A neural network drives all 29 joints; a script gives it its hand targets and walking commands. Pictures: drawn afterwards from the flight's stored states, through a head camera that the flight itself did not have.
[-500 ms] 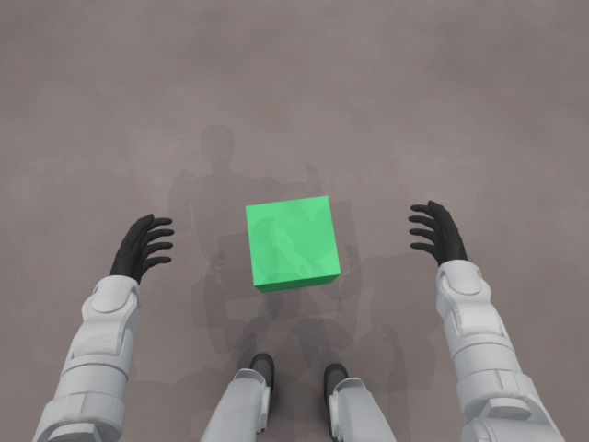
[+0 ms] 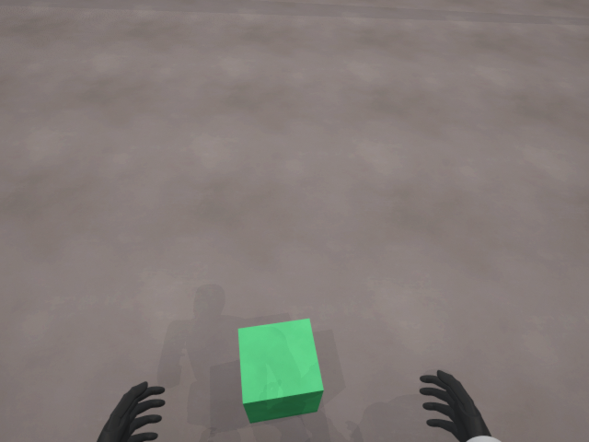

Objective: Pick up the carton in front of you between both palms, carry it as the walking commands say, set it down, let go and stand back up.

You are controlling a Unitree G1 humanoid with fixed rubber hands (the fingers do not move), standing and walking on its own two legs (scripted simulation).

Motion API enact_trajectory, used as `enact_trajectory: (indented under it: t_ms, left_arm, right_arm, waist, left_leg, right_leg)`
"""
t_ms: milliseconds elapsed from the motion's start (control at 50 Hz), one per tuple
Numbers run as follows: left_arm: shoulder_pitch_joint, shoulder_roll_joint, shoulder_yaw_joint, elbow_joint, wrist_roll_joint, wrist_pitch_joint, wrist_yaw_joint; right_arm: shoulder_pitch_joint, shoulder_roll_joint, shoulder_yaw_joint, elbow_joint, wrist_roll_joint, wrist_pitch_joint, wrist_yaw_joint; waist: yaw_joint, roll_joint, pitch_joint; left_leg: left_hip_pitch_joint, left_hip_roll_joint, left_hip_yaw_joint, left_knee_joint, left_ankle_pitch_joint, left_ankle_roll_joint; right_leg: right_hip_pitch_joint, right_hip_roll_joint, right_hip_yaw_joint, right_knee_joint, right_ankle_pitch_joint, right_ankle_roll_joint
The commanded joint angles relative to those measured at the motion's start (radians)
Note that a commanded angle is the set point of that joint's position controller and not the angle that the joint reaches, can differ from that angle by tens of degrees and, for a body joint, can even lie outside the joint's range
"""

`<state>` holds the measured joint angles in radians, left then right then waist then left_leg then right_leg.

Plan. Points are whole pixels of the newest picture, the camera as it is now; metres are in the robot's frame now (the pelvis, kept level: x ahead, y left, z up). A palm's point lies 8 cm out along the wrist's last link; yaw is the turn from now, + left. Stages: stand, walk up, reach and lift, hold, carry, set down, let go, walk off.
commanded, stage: let go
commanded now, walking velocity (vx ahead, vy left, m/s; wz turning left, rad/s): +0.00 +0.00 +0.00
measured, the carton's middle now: (279, 371) +0.42 +0.03 -0.65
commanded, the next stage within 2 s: stand in 0.42 s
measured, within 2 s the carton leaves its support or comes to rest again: neither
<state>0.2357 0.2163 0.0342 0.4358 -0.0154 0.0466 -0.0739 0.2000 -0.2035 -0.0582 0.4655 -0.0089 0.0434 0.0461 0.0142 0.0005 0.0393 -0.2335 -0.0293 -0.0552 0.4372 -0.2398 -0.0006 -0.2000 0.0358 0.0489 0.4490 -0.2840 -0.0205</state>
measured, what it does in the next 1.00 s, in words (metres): stands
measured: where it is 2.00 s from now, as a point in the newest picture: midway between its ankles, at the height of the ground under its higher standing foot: outside the picture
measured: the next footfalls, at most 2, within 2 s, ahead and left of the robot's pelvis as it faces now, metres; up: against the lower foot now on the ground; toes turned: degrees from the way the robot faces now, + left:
none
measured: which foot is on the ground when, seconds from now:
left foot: down 0.00-1.00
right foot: down 0.00-1.00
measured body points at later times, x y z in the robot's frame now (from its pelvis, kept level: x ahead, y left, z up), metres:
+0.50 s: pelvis +0.00 +0.01 -0.01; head +0.00 +0.01 +0.44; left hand +0.17 +0.26 -0.08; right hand +0.16 -0.24 -0.09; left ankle -0.01 +0.12 -0.74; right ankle -0.03 -0.11 -0.74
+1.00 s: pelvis +0.00 +0.02 +0.00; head +0.00 +0.03 +0.45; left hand +0.12 +0.30 -0.11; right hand +0.12 -0.26 -0.10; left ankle -0.01 +0.12 -0.74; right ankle -0.03 -0.11 -0.74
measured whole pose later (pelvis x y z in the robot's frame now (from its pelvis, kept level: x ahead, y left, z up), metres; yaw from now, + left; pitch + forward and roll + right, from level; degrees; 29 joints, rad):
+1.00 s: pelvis +0.00 +0.02 +0.00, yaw -1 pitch -2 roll -1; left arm 0.22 0.30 0.05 0.77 0.02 -0.01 0.03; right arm 0.20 -0.28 -0.06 0.79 -0.02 -0.02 -0.03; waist -0.01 -0.02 0.03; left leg -0.18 -0.04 -0.03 0.51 -0.29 0.03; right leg -0.13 0.02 0.05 0.47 -0.30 0.01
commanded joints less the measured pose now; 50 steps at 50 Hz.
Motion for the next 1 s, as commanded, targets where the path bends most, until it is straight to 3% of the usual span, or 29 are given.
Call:
enact_trajectory:
  t_ms: [0, 120, 280, 300, 320, 400, 420, 480, 520, 680, 980]
  left_arm:
    - [-0.056, 0.101, 0.032, -0.099, 0.008, 0.016, -0.003]
    - [-0.049, 0.101, 0.044, -0.095, 0.034, 0.071, -0.003]
    - [-0.056, 0.094, 0.045, -0.109, 0.038, 0.087, -0.002]
    - [-0.094, 0.132, 0.046, -0.179, 0.050, 0.140, 0.025]
    - [-0.073, 0.122, 0.036, -0.153, 0.047, 0.154, 0.035]
    - [-0.071, 0.108, 0.015, -0.149, 0.032, 0.173, 0.053]
    - [-0.082, 0.191, 0.068, 0.010, 0.003, 0.086, 0.071]
    - [-0.077, 0.171, 0.069, 0.057, 0.023, -0.007, 0.076]
    - [-0.081, 0.164, 0.069, 0.089, 0.028, -0.030, 0.076]
    - [-0.056, 0.192, 0.062, 0.180, 0.033, -0.060, 0.097]
    - [-0.034, 0.210, 0.048, 0.278, 0.033, -0.069, 0.111]
  right_arm:
    - [-0.028, -0.083, -0.008, -0.116, 0.007, 0.017, 0.010]
    - [-0.033, -0.090, 0.000, -0.144, 0.009, 0.069, 0.024]
    - [-0.021, -0.092, -0.010, -0.148, -0.006, 0.091, 0.019]
    - [0.040, -0.100, -0.009, -0.089, 0.005, 0.061, -0.001]
    - [0.019, -0.097, -0.005, -0.101, 0.011, 0.056, -0.009]
    - [-0.017, -0.103, 0.004, -0.118, 0.018, 0.051, -0.014]
    - [-0.032, -0.195, -0.042, 0.047, -0.016, 0.010, -0.039]
    - [-0.016, -0.197, -0.052, 0.086, -0.019, -0.041, -0.053]
    - [-0.034, -0.188, -0.052, 0.110, -0.018, -0.055, -0.055]
    - [-0.026, -0.210, -0.052, 0.185, -0.017, -0.074, -0.070]
    - [-0.022, -0.230, -0.037, 0.269, -0.009, -0.076, -0.079]
  waist:
    - [-0.013, -0.033, -0.035]
    - [0.000, 0.000, 0.030]
    - [-0.011, -0.014, 0.017]
    - [-0.025, 0.016, -0.040]
    - [-0.022, -0.012, -0.032]
    - [-0.009, -0.021, -0.018]
    - [0.000, -0.102, -0.038]
    - [-0.017, -0.033, -0.036]
    - [-0.017, -0.001, -0.040]
    - [-0.021, 0.028, -0.069]
    - [-0.020, 0.007, -0.041]
  left_leg:
    - [0.148, -0.020, 0.052, -0.041, 0.145, -0.013]
    - [0.181, -0.021, 0.058, -0.034, 0.127, -0.009]
    - [0.213, -0.017, 0.052, -0.026, 0.187, -0.008]
    - [0.185, -0.038, 0.057, 0.001, 0.173, -0.016]
    - [0.177, -0.038, 0.049, 0.005, 0.168, -0.010]
    - [0.151, -0.032, 0.038, 0.007, 0.169, -0.008]
    - [0.057, 0.037, 0.017, 0.047, 0.158, -0.005]
    - [0.043, 0.060, -0.019, 0.025, 0.112, 0.004]
    - [0.031, 0.069, -0.036, 0.012, 0.114, 0.008]
    - [0.070, 0.089, -0.059, 0.019, 0.253, 0.009]
    - [0.068, 0.100, -0.073, -0.011, 0.221, 0.018]
  right_leg:
    - [0.006, -0.021, -0.014, -0.102, 0.166, 0.039]
    - [0.029, -0.020, -0.017, -0.107, 0.150, 0.035]
    - [0.062, -0.009, -0.017, -0.087, 0.226, 0.038]
    - [0.118, -0.019, -0.011, -0.052, 0.299, 0.034]
    - [0.103, -0.017, -0.010, -0.041, 0.322, 0.040]
    - [0.079, -0.010, -0.016, -0.038, 0.287, 0.034]
    - [0.003, -0.047, -0.016, -0.028, 0.171, 0.042]
    - [-0.004, -0.062, 0.029, -0.038, 0.084, 0.028]
    - [0.008, -0.062, 0.033, -0.030, 0.098, 0.026]
    - [0.036, -0.068, 0.040, -0.011, 0.202, 0.028]
    - [0.051, -0.088, 0.058, -0.033, 0.195, 0.024]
